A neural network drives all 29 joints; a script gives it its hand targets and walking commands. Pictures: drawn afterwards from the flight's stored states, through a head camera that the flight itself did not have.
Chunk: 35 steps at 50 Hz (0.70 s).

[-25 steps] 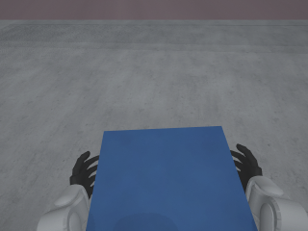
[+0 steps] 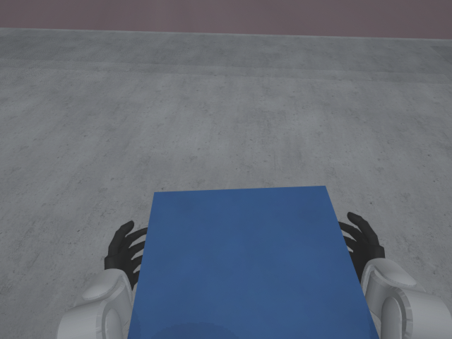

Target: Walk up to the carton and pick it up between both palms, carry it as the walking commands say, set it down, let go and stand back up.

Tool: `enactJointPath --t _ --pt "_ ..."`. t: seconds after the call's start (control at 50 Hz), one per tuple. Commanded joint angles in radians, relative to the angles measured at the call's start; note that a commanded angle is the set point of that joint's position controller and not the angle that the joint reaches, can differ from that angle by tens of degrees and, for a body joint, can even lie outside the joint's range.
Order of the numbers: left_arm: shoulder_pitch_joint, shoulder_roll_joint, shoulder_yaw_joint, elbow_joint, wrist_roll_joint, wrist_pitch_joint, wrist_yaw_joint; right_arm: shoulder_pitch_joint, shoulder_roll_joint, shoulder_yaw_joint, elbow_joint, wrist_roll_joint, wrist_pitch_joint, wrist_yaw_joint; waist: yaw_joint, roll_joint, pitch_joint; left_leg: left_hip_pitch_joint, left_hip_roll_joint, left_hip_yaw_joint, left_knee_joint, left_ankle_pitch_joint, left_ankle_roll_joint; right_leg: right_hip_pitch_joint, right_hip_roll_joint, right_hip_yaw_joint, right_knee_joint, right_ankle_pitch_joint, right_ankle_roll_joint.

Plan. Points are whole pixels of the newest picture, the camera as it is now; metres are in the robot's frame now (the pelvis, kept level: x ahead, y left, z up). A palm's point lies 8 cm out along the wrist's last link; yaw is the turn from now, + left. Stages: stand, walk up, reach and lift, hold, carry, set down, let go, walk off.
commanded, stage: carry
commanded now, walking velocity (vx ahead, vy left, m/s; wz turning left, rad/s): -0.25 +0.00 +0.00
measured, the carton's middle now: (242, 285) +0.23 +0.00 +0.02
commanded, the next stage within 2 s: none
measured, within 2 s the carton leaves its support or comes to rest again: neither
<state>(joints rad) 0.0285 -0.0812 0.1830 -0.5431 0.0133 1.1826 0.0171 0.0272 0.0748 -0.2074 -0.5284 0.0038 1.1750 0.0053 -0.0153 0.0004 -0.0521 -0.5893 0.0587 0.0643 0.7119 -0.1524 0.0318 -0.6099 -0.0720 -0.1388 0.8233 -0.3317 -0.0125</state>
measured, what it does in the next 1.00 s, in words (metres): walks backwards: right foot, then left foot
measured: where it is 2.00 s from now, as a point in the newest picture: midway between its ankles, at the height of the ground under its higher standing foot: outside the picture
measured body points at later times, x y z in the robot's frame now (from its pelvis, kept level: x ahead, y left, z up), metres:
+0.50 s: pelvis -0.10 +0.00 +0.03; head -0.09 +0.00 +0.48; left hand +0.14 +0.19 +0.11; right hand +0.16 -0.18 +0.11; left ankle -0.13 +0.12 -0.71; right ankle -0.06 -0.10 -0.70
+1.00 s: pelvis -0.25 -0.03 +0.03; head -0.25 -0.05 +0.48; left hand -0.03 +0.16 +0.12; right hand +0.00 -0.21 +0.11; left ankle -0.28 +0.10 -0.65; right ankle -0.19 -0.13 -0.70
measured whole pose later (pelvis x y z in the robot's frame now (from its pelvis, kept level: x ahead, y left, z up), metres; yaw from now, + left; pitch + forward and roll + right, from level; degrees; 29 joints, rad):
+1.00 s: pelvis -0.25 -0.03 +0.03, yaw +3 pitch +3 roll +2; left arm 0.10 -0.11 0.19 -0.60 0.01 1.16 0.00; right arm 0.07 0.05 -0.17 -0.57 0.01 1.17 0.01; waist -0.02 0.00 -0.07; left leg -0.48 0.00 0.05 0.95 -0.44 -0.02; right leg -0.39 -0.04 -0.05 0.51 -0.18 -0.03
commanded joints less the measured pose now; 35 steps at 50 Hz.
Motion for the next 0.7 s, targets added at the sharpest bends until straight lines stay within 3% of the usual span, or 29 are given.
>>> enactJointPath --t 0.0,0.02,0.04,0.06,0.08,0.1,0.12,0.14,0.16,0.18,0.2,0.22,0.24,0.26,0.3,0.34,0.4,0.44,0.46,0.48,0.5,0.52,0.54,0.56,0.58,0.62,0.68 --pt "-0.365 -0.710 -0.779 -0.086 -0.240 -0.003 -0.064 -0.410 0.643 0.765 -0.134 0.251 0.007 0.073 0.040 0.331 -0.177 -0.180 0.307 -0.381 -0.662 -0.592 0.036 0.182 0.100 0.045 0.526 -0.114 -0.006" --pt "-0.377 -0.730 -0.792 -0.095 -0.252 -0.012 -0.067 -0.431 0.665 0.782 -0.147 0.254 0.002 0.077 0.047 0.260 -0.204 -0.151 0.263 -0.280 -0.604 -0.463 0.009 0.204 0.087 0.067 0.524 -0.095 -0.011" --pt "-0.383 -0.746 -0.793 -0.097 -0.258 -0.016 -0.070 -0.428 0.696 0.799 -0.151 0.252 -0.004 0.080 0.045 0.203 -0.235 -0.049 0.219 -0.198 -0.547 -0.308 -0.003 0.198 0.074 0.070 0.421 -0.094 -0.012" --pt "-0.400 -0.763 -0.799 -0.121 -0.268 -0.023 -0.072 -0.424 0.729 0.809 -0.162 0.253 -0.014 0.083 0.042 0.185 -0.279 0.082 0.174 -0.149 -0.501 -0.201 -0.024 0.207 0.072 0.063 0.244 -0.100 -0.014" --pt "-0.408 -0.766 -0.808 -0.145 -0.276 -0.027 -0.071 -0.417 0.733 0.811 -0.178 0.249 -0.022 0.082 0.037 0.195 -0.302 0.186 0.148 -0.135 -0.488 -0.153 -0.039 0.220 0.085 0.038 0.069 -0.136 -0.016" --pt "-0.401 -0.755 -0.805 -0.144 -0.273 -0.028 -0.069 -0.399 0.717 0.803 -0.179 0.232 -0.025 0.078 0.032 0.211 -0.298 0.246 0.158 -0.166 -0.493 -0.168 -0.033 0.235 0.092 0.031 -0.079 -0.173 -0.018" --pt "-0.374 -0.736 -0.795 -0.133 -0.268 -0.026 -0.069 -0.370 0.699 0.799 -0.170 0.215 -0.023 0.071 0.038 0.203 -0.299 0.280 0.156 -0.175 -0.476 -0.185 -0.038 0.296 0.091 0.021 -0.272 -0.151 -0.023" --pt "-0.343 -0.711 -0.787 -0.123 -0.267 -0.022 -0.069 -0.332 0.676 0.797 -0.159 0.198 -0.019 0.063 0.044 0.156 -0.281 0.299 0.119 -0.138 -0.415 -0.180 -0.069 0.366 0.090 -0.004 -0.509 -0.096 -0.024" --pt "-0.319 -0.682 -0.777 -0.116 -0.273 -0.019 -0.071 -0.298 0.650 0.786 -0.143 0.184 -0.016 0.056 0.040 0.047 -0.255 0.218 0.086 -0.103 -0.319 -0.121 -0.088 0.453 0.001 0.090 -0.572 -0.099 -0.026" --pt "-0.325 -0.653 -0.773 -0.094 -0.272 -0.018 -0.074 -0.297 0.607 0.790 -0.140 0.172 -0.008 0.050 0.039 -0.285 -0.192 0.063 -0.012 0.010 -0.068 -0.192 -0.128 0.381 -0.266 0.451 -0.607 -0.138 -0.125" --pt "-0.345 -0.664 -0.786 -0.117 -0.274 -0.015 -0.083 -0.352 0.621 0.793 -0.165 0.179 -0.008 0.049 0.030 -0.285 -0.099 -0.037 -0.014 -0.003 0.171 -0.310 -0.111 0.250 -0.355 0.463 -0.628 0.079 -0.178" --pt "-0.367 -0.667 -0.788 -0.140 -0.281 -0.012 -0.087 -0.377 0.653 0.804 -0.160 0.194 -0.006 0.047 0.028 -0.184 -0.082 -0.040 -0.028 -0.051 0.337 -0.299 -0.099 0.243 -0.314 0.379 -0.589 0.287 -0.181" --pt "-0.370 -0.672 -0.792 -0.159 -0.282 -0.012 -0.089 -0.369 0.669 0.811 -0.155 0.206 -0.007 0.050 0.027 -0.108 -0.104 -0.020 -0.030 -0.068 0.430 -0.259 -0.094 0.259 -0.259 0.272 -0.519 0.409 -0.169" --pt "-0.372 -0.676 -0.787 -0.164 -0.280 -0.015 -0.091 -0.359 0.675 0.811 -0.143 0.209 -0.011 0.052 0.024 -0.102 -0.126 -0.033 -0.032 -0.071 0.477 -0.222 -0.092 0.303 -0.225 0.214 -0.462 0.532 -0.159" --pt "-0.370 -0.670 -0.776 -0.187 -0.277 -0.022 -0.089 -0.367 0.684 0.819 -0.159 0.222 -0.019 0.047 0.015 -0.134 -0.172 -0.036 -0.040 -0.041 0.413 -0.212 -0.083 0.417 -0.187 0.163 -0.364 0.751 -0.128" --pt "-0.343 -0.650 -0.766 -0.188 -0.270 -0.016 -0.082 -0.361 0.676 0.822 -0.173 0.231 -0.013 0.037 0.016 -0.161 -0.209 0.027 -0.059 0.001 0.235 -0.246 -0.079 0.465 -0.171 0.158 -0.339 0.777 -0.105" --pt "-0.287 -0.622 -0.754 -0.172 -0.248 -0.008 -0.069 -0.351 0.652 0.828 -0.183 0.240 0.003 0.031 0.031 -0.231 -0.246 0.106 -0.083 0.030 -0.011 -0.234 -0.072 0.547 -0.195 0.223 -0.339 0.795 -0.115" --pt "-0.264 -0.608 -0.752 -0.159 -0.235 -0.004 -0.060 -0.334 0.637 0.831 -0.169 0.242 0.013 0.036 0.022 -0.201 -0.269 0.209 -0.065 0.037 -0.266 -0.068 -0.070 0.562 -0.185 0.216 -0.315 0.742 -0.086" --pt "-0.258 -0.610 -0.756 -0.148 -0.231 -0.003 -0.057 -0.334 0.633 0.828 -0.155 0.241 0.016 0.042 0.022 -0.147 -0.292 0.326 -0.002 -0.011 -0.353 0.015 -0.065 0.493 -0.165 0.196 -0.285 0.655 -0.059" --pt "-0.262 -0.612 -0.760 -0.140 -0.231 -0.004 -0.054 -0.345 0.626 0.822 -0.139 0.240 0.016 0.048 0.028 -0.042 -0.292 0.446 0.089 -0.088 -0.364 0.237 -0.058 0.367 -0.128 0.158 -0.214 0.465 -0.025" --pt "-0.305 -0.622 -0.785 -0.191 -0.242 -0.009 -0.057 -0.337 0.639 0.815 -0.140 0.242 0.006 0.054 0.029 0.225 -0.328 0.548 0.274 -0.273 -0.226 0.795 0.010 0.206 -0.057 0.111 -0.118 0.192 0.036" --pt "-0.359 -0.650 -0.803 -0.210 -0.250 -0.010 -0.058 -0.333 0.672 0.807 -0.155 0.251 0.001 0.060 0.008 0.316 -0.280 0.537 0.324 -0.292 -0.255 0.923 0.082 0.090 0.011 0.043 -0.019 -0.078 0.046" --pt "-0.379 -0.679 -0.807 -0.199 -0.256 -0.013 -0.064 -0.327 0.686 0.801 -0.157 0.242 -0.003 0.063 -0.004 0.273 -0.276 0.499 0.332 -0.290 -0.266 0.927 0.136 0.063 0.034 0.065 0.175 -0.221 0.036" --pt "-0.388 -0.708 -0.807 -0.187 -0.261 -0.020 -0.074 -0.344 0.696 0.802 -0.167 0.230 -0.010 0.064 -0.002 0.171 -0.268 0.429 0.300 -0.247 -0.263 0.798 0.163 0.084 0.037 0.108 0.284 -0.215 0.030" --pt "-0.388 -0.725 -0.810 -0.179 -0.263 -0.025 -0.081 -0.347 0.700 0.804 -0.171 0.222 -0.017 0.064 0.000 0.131 -0.240 0.358 0.262 -0.194 -0.268 0.669 0.161 0.086 0.035 0.118 0.338 -0.186 0.028" --pt "-0.387 -0.737 -0.820 -0.176 -0.272 -0.029 -0.085 -0.340 0.697 0.796 -0.183 0.212 -0.027 0.062 0.006 0.147 -0.229 0.327 0.210 -0.129 -0.278 0.546 0.138 0.088 0.048 0.099 0.303 -0.139 0.026" --pt "-0.363 -0.718 -0.832 -0.190 -0.278 -0.028 -0.079 -0.318 0.681 0.799 -0.204 0.204 -0.033 0.057 0.007 0.190 -0.252 0.393 0.195 -0.156 -0.271 0.519 0.123 0.135 0.059 0.067 0.054 -0.130 0.024"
